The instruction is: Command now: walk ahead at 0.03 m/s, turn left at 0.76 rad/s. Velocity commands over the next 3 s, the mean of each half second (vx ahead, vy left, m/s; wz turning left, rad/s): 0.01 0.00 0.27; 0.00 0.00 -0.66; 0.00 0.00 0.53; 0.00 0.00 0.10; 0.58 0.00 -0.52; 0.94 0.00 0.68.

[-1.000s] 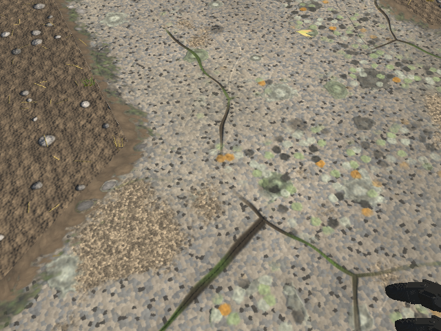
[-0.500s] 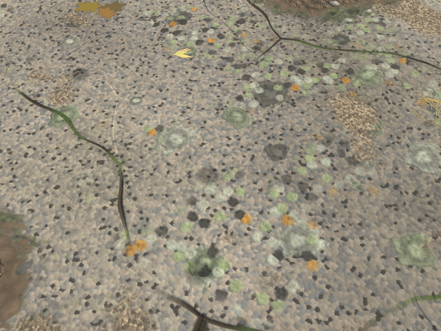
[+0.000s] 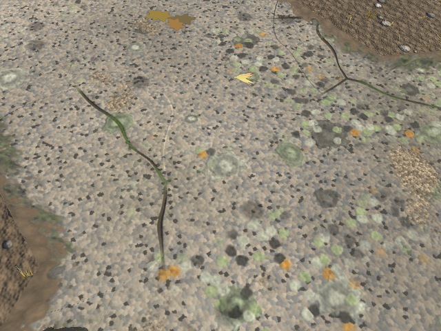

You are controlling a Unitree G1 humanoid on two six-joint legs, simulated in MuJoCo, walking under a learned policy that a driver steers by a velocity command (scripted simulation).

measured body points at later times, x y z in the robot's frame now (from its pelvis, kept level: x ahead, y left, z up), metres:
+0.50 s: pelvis +0.03 +0.05 +0.00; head +0.05 +0.06 +0.45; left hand +0.11 +0.34 -0.12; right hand +0.25 -0.17 -0.09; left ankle -0.01 +0.13 -0.73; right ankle +0.05 -0.09 -0.70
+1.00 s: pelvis +0.07 +0.00 +0.01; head +0.10 -0.04 +0.45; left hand +0.31 +0.23 -0.06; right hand +0.16 -0.32 -0.10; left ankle +0.16 +0.15 -0.68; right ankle +0.04 -0.08 -0.74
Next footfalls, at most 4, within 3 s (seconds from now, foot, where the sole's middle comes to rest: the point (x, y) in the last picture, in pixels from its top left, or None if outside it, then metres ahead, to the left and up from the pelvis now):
0.06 left None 0.03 0.13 -0.77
0.66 right None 0.08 -0.09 -0.77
1.14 left None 0.18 0.12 -0.77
1.50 right None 0.18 -0.11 -0.77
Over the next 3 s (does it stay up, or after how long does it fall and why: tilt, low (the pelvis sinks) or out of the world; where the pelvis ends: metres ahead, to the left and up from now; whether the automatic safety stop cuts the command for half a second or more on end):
stays up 0.66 -0.19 0.00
